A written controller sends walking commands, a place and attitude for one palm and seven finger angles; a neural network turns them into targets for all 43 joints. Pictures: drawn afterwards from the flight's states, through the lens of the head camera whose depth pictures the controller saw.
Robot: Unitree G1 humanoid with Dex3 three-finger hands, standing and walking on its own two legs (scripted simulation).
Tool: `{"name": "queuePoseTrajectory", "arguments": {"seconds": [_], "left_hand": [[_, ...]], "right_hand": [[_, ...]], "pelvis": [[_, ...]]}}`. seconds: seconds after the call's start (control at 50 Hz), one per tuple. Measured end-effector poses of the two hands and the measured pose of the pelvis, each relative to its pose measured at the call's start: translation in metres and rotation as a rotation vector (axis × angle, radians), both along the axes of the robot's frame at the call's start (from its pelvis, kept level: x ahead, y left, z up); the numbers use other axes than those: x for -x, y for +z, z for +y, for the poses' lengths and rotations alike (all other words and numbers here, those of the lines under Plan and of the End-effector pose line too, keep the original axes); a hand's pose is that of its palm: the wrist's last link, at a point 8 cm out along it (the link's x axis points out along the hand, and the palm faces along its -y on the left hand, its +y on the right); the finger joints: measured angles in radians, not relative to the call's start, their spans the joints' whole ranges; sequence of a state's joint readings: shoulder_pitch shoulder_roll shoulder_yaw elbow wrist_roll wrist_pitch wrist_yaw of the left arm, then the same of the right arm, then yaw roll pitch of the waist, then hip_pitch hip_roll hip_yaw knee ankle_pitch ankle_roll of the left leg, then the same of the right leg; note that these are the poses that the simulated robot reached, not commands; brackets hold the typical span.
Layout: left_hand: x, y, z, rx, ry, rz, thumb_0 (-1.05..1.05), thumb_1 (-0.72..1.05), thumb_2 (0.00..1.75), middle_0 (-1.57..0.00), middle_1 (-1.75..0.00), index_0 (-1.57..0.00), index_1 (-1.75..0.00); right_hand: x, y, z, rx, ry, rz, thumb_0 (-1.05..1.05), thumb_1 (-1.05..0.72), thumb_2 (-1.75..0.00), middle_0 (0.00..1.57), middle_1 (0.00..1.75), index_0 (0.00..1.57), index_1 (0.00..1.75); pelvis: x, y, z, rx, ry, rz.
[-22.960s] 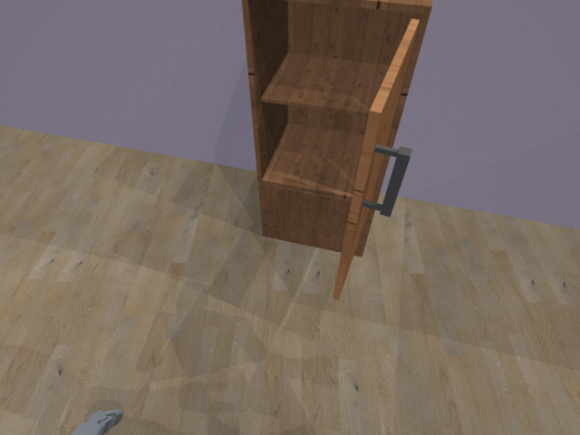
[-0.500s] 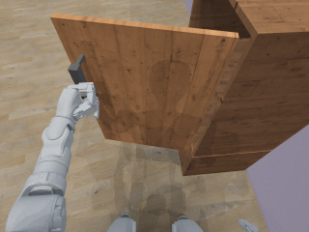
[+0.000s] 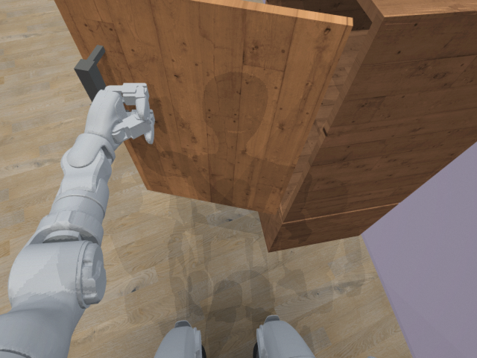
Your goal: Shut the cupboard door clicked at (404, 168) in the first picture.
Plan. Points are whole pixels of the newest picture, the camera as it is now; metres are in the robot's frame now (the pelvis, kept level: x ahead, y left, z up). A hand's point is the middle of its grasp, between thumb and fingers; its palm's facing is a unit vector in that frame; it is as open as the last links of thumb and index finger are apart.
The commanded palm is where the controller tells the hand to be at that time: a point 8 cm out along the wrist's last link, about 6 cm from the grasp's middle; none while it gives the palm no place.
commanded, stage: push the door shut along its arc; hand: left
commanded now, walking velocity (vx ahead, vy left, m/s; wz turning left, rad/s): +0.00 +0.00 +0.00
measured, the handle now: (108, 95) +0.55 +0.18 +0.08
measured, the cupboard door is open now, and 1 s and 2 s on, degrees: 68 52 49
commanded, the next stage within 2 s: pull the fist back off the door in 0.88 s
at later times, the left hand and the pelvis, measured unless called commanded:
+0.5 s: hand (162, 96) +0.54 +0.09 +0.09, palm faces -0.39 -0.92 +0.00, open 3.1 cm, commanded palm +0.55 +0.13 +0.08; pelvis +0.00 +0.00 -0.02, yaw -1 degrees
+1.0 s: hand (178, 81) +0.57 +0.06 +0.09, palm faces -0.45 -0.89 +0.00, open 3.4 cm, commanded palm +0.59 +0.07 +0.08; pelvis +0.00 +0.00 -0.04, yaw -1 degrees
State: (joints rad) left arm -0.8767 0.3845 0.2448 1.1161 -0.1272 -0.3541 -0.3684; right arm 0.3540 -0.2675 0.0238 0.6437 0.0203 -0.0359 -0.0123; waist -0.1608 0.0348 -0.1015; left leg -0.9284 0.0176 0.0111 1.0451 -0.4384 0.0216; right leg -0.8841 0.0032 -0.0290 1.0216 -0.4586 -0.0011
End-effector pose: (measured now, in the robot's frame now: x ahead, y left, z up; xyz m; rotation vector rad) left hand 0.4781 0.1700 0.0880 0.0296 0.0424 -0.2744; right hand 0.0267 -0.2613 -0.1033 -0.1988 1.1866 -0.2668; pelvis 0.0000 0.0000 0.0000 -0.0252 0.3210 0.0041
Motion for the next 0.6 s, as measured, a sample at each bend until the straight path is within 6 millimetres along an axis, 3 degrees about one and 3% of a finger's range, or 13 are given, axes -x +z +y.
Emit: {"name": "queuePoseTrajectory", "arguments": {"seconds": [0.3,0.42,0.6], "left_hand": [[-0.038,0.000,-0.008,0.003,-0.083,0.014,0.02,0.90,0.90,-1.30,-1.50,-1.30,-1.50],[-0.055,0.002,-0.021,0.013,-0.115,0.019,0.02,0.90,0.90,-1.30,-1.50,-1.30,-1.50],[-0.068,0.002,-0.023,0.009,-0.138,0.033,0.01,0.88,0.91,-1.30,-1.50,-1.30,-1.50]], "right_hand": [[0.041,-0.002,-0.009,0.044,-0.047,0.103,0.01,-0.90,-0.90,0.21,0.30,0.20,0.30],[0.050,-0.004,-0.007,0.051,-0.058,0.131,0.01,-0.90,-0.90,0.21,0.30,0.20,0.30],[0.055,-0.008,0.001,0.042,-0.070,0.149,0.01,-0.90,-0.90,0.21,0.30,0.20,0.30]], "pelvis": [[0.005,-0.012,-0.003,0.018,-0.005,0.058],[0.004,-0.017,-0.002,0.024,-0.009,0.083],[0.001,-0.020,0.000,0.027,-0.015,0.104]]}}
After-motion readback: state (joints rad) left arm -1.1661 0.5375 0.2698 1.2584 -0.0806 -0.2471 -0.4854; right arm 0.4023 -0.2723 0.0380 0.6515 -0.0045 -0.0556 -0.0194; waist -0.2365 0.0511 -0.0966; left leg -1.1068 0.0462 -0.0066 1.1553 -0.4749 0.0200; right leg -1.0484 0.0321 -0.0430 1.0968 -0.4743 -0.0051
